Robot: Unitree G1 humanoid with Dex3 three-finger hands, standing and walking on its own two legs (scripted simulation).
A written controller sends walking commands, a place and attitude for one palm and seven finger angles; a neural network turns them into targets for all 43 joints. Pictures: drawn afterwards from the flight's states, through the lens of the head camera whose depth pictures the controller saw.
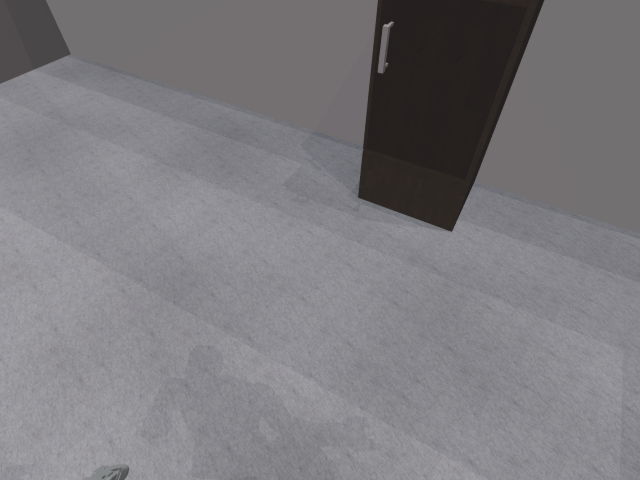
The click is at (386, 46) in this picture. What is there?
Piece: cupboard door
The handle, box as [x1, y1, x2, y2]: [377, 21, 393, 73]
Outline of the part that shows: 391,21 388,24 383,25 377,72 381,73 387,66 385,58 389,28 393,24 393,22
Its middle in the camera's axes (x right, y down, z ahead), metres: +0.21 -0.63 +1.27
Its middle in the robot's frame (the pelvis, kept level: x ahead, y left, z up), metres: +1.38 -0.14 -0.04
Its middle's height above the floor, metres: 0.73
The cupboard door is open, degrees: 0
